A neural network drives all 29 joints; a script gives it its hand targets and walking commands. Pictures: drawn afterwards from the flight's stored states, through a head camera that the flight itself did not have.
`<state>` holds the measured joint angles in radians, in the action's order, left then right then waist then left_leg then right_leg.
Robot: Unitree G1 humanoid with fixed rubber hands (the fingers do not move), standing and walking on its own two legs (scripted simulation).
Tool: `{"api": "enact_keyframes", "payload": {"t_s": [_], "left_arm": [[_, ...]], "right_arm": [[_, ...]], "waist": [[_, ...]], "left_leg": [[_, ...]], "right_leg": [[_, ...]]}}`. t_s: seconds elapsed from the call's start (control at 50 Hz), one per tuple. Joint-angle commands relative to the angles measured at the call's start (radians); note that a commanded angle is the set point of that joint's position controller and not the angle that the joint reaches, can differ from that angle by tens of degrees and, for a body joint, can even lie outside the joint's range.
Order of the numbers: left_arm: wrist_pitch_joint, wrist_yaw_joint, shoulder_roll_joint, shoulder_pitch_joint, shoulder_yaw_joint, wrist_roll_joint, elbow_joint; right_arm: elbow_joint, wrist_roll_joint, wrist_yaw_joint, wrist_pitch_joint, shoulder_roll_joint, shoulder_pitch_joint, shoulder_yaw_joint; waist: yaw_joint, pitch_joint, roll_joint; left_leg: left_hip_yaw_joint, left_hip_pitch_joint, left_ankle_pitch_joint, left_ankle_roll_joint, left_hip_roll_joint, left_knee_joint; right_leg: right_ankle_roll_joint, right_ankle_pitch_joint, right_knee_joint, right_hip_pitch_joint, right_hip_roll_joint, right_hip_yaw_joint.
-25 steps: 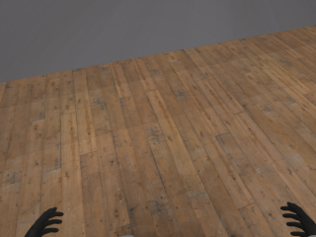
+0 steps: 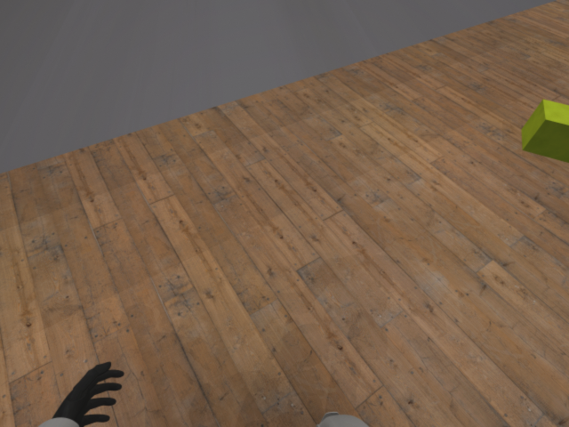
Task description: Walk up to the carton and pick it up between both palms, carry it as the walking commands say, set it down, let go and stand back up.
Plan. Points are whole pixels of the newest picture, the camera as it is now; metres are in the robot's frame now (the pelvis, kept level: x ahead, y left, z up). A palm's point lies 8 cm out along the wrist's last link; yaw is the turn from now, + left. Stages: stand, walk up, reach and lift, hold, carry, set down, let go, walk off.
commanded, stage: walk up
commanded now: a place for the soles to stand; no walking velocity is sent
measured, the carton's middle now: (558, 131) +1.60 -1.61 -0.64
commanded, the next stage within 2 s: none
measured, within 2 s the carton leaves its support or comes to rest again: neither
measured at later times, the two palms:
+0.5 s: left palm (189, 278) +0.37 +0.18 -0.07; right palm out of the picture +0.16 -0.46 -0.03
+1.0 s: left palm (288, 207) +0.54 +0.00 -0.07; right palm out of the picture +0.25 -0.62 -0.03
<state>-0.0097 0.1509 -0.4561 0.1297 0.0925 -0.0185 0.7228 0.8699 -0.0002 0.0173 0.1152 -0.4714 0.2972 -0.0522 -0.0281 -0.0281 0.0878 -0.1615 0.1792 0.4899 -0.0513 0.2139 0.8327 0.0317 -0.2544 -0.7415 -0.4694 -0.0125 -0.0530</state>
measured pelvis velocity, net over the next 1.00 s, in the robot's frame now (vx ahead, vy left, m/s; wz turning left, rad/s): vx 0.30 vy -0.26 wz -0.36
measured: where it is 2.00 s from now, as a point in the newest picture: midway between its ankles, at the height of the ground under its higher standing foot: (441, 338)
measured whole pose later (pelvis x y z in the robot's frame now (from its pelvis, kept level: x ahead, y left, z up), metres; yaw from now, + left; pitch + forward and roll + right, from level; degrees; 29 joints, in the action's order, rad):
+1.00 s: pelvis +0.30 -0.26 +0.02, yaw -20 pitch +0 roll -1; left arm 0.02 0.12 -0.48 0.18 0.09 -0.02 0.77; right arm 0.86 0.00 0.01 0.14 -0.47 0.26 -0.05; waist -0.02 -0.02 0.05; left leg -0.09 0.28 0.37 -0.02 0.10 0.65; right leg 0.03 -0.38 -1.00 -0.45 -0.08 -0.08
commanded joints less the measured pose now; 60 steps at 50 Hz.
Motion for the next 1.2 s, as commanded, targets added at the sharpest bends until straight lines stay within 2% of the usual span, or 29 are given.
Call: {"api": "enact_keyframes", "payload": {"t_s": [0.0,0.06,0.18,0.2,0.22,0.24,0.26,0.3,0.36,0.48,0.54,0.56,0.58,0.6,0.62,0.66,0.7,0.76,0.8,0.82,0.84,0.86,0.9,0.96,1.08,1.12,1.14,1.16,1.18], "left_arm": [[0.025,-0.050,-0.333,0.185,0.113,0.033,-0.020],[0.030,-0.057,-0.259,0.089,0.093,0.015,-0.051],[0.022,-0.027,-0.218,-0.055,0.055,-0.015,-0.069],[0.021,-0.026,-0.179,-0.128,0.032,-0.005,-0.093],[0.040,-0.026,-0.060,-0.119,-0.006,0.009,-0.121],[0.045,-0.036,-0.103,-0.072,0.003,-0.018,-0.084],[0.040,-0.038,-0.195,-0.057,0.023,-0.030,-0.057],[0.031,-0.019,-0.209,-0.071,0.034,-0.034,-0.049],[0.031,0.002,-0.165,-0.103,0.026,-0.024,-0.067],[0.037,0.020,-0.136,-0.172,0.022,-0.015,-0.080],[0.042,0.002,-0.160,0.011,0.056,-0.004,-0.019],[0.047,-0.016,-0.211,0.152,0.078,-0.017,0.023],[0.054,-0.039,-0.335,0.308,0.118,-0.020,0.055],[0.061,-0.056,-0.406,0.306,0.124,-0.007,0.032],[0.052,-0.058,-0.360,0.245,0.102,0.029,0.044],[0.055,-0.073,-0.319,0.142,0.096,0.029,0.012],[0.056,-0.071,-0.272,0.077,0.080,0.018,0.002],[0.047,-0.055,-0.244,0.061,0.058,-0.004,-0.005],[0.038,-0.048,-0.221,-0.030,0.045,0.003,-0.023],[0.037,-0.043,-0.151,-0.090,0.020,0.007,-0.053],[0.058,-0.049,-0.009,-0.061,-0.021,0.020,-0.076],[0.057,-0.063,-0.136,-0.074,0.005,-0.005,-0.052],[0.054,-0.054,-0.206,-0.048,0.020,-0.018,-0.013],[0.045,-0.029,-0.159,-0.094,0.010,-0.003,-0.044],[0.050,-0.009,-0.133,-0.160,0.014,-0.006,-0.060],[0.056,-0.022,-0.159,0.036,0.041,-0.003,0.005],[0.065,-0.041,-0.228,0.220,0.075,-0.015,0.066],[0.068,-0.067,-0.370,0.330,0.114,-0.016,0.066],[0.074,-0.078,-0.401,0.305,0.105,0.018,0.056]], "right_arm": [[-0.151,-0.001,-0.007,0.031,-0.240,-0.246,-0.044],[-0.099,-0.005,-0.009,0.026,-0.216,-0.131,-0.052],[-0.023,-0.009,0.001,0.045,-0.224,-0.057,-0.078],[0.013,-0.023,0.013,0.054,-0.248,0.042,-0.092],[0.023,-0.049,0.031,0.057,-0.366,0.129,-0.130],[-0.017,-0.031,0.037,0.052,-0.386,0.041,-0.133],[-0.052,0.002,0.035,0.047,-0.366,-0.014,-0.123],[-0.043,0.004,0.026,0.051,-0.283,-0.062,-0.091],[-0.052,-0.013,0.016,0.044,-0.281,-0.042,-0.098],[-0.058,-0.019,-0.011,0.029,-0.343,-0.051,-0.114],[-0.065,-0.009,-0.023,0.014,-0.347,-0.100,-0.114],[-0.079,-0.009,-0.023,0.012,-0.306,-0.122,-0.100],[-0.113,0.002,-0.027,0.012,-0.218,-0.127,-0.074],[-0.157,0.009,-0.022,0.022,-0.174,-0.200,-0.054],[-0.163,-0.012,-0.012,0.024,-0.242,-0.291,-0.060],[-0.129,0.002,-0.017,0.026,-0.222,-0.190,-0.045],[-0.095,0.003,-0.022,0.024,-0.215,-0.115,-0.054],[-0.079,-0.001,-0.019,0.030,-0.223,-0.114,-0.067],[-0.020,-0.003,-0.009,0.049,-0.223,-0.003,-0.075],[0.019,-0.022,0.006,0.061,-0.259,0.133,-0.101],[0.026,-0.046,0.023,0.064,-0.411,0.195,-0.142],[-0.035,-0.006,0.027,0.056,-0.388,0.072,-0.129],[-0.028,0.012,0.020,0.055,-0.299,0.034,-0.094],[-0.049,-0.004,0.016,0.046,-0.278,0.009,-0.094],[-0.062,-0.014,-0.010,0.020,-0.341,-0.009,-0.105],[-0.078,-0.007,-0.016,0.012,-0.340,-0.095,-0.096],[-0.091,-0.006,-0.018,0.008,-0.274,-0.080,-0.076],[-0.134,0.000,-0.023,0.015,-0.154,-0.086,-0.039],[-0.159,0.003,-0.014,0.022,-0.187,-0.182,-0.036]], "waist": [[0.165,0.086,-0.007],[0.078,0.072,-0.019],[-0.008,0.047,0.065],[-0.083,0.078,-0.001],[-0.129,0.183,-0.311],[-0.094,0.194,-0.263],[-0.068,0.187,-0.100],[-0.028,0.082,-0.054],[-0.029,0.049,-0.196],[-0.040,0.023,-0.288],[0.068,0.136,-0.244],[0.157,0.203,-0.140],[0.241,0.258,0.135],[0.223,0.215,0.309],[0.192,0.128,0.078],[0.112,0.025,-0.055],[0.061,0.002,0.021],[0.062,0.005,0.112],[-0.022,0.020,0.069],[-0.112,0.077,-0.055],[-0.142,0.149,-0.455],[-0.098,0.089,-0.203],[-0.055,0.068,-0.055],[-0.026,0.020,-0.223],[-0.048,0.057,-0.325],[0.089,0.154,-0.274],[0.178,0.255,-0.079],[0.224,0.270,0.287],[0.202,0.231,0.276]], "left_leg": [[0.197,0.696,-0.026,0.084,-0.126,0.406],[0.163,0.538,-0.034,0.083,-0.108,0.192],[0.157,0.126,-0.116,0.104,-0.153,-0.267],[0.193,-0.173,-0.181,0.136,-0.133,-0.431],[0.528,-0.450,0.060,0.198,0.109,-0.608],[0.666,-0.522,0.005,0.213,0.328,-0.639],[0.675,-0.500,-0.090,0.214,0.351,-0.611],[0.405,-0.399,-0.305,0.163,0.235,-0.540],[0.167,-0.332,-0.586,0.169,0.133,-0.508],[0.035,-0.197,-0.499,0.228,0.140,-0.474],[-0.072,-0.061,-0.562,0.191,0.069,-0.222],[-0.116,0.062,-0.583,0.152,0.011,0.047],[-0.079,0.331,-0.414,0.080,-0.087,0.364],[0.055,0.652,0.074,0.036,-0.216,0.454],[0.167,0.712,0.069,0.069,-0.128,0.448],[0.178,0.639,-0.044,0.089,-0.087,0.338],[0.155,0.470,-0.014,0.082,-0.087,0.180],[0.134,0.343,0.080,0.078,-0.126,-0.070],[0.110,0.095,-0.091,0.100,-0.143,-0.324],[0.227,-0.215,-0.084,0.134,-0.094,-0.482],[0.669,-0.456,0.035,0.161,0.236,-0.612],[0.756,-0.425,-0.106,0.180,0.354,-0.646],[0.507,-0.429,-0.481,0.136,0.248,-0.514],[0.189,-0.341,-0.722,0.150,0.097,-0.451],[0.103,-0.248,-0.553,0.232,0.120,-0.399],[-0.014,-0.076,-0.671,0.190,0.052,-0.145],[-0.051,0.101,-0.585,0.153,-0.006,0.178],[0.010,0.448,-0.105,0.079,-0.154,0.442],[0.119,0.657,0.090,0.066,-0.193,0.459]], "right_leg": [[0.280,0.138,0.415,0.621,0.192,-0.596],[0.207,0.344,0.323,0.496,0.135,-0.382],[0.238,0.039,0.341,0.069,0.150,-0.496],[0.168,0.030,0.178,-0.134,0.057,-0.362],[0.051,0.019,-0.152,-0.359,-0.113,-0.137],[0.000,-0.175,-0.350,-0.496,-0.087,-0.092],[-0.012,-0.173,-0.388,-0.486,-0.030,-0.111],[-0.022,-0.078,-0.351,-0.441,0.041,-0.074],[-0.039,-0.047,-0.217,-0.340,0.046,0.008],[-0.027,-0.051,0.062,-0.178,0.079,0.100],[-0.009,0.018,0.164,0.175,-0.019,0.205],[0.043,0.006,0.189,0.372,-0.056,0.175],[0.148,-0.145,0.310,0.562,0.091,-0.206],[0.286,-0.014,0.431,0.647,0.248,-0.669],[0.301,-0.104,0.429,0.615,0.247,-0.639],[0.232,-0.055,0.414,0.463,0.224,-0.521],[0.209,-0.013,0.374,0.295,0.173,-0.393],[0.257,-0.104,0.392,0.184,0.180,-0.435],[0.228,-0.077,0.286,0.028,0.161,-0.387],[0.147,-0.107,0.065,-0.187,0.066,-0.272],[0.039,-0.215,-0.320,-0.448,-0.141,-0.107],[0.014,-0.209,-0.410,-0.504,-0.065,-0.126],[0.001,-0.105,-0.417,-0.473,0.003,-0.134],[-0.004,-0.081,-0.274,-0.374,0.023,-0.005],[0.002,-0.096,0.100,-0.163,0.039,0.102],[0.021,-0.006,0.186,0.189,-0.050,0.187],[0.061,-0.024,0.188,0.471,-0.078,0.148],[0.172,-0.044,0.354,0.635,0.200,-0.419],[0.305,-0.010,0.424,0.669,0.268,-0.696]]}}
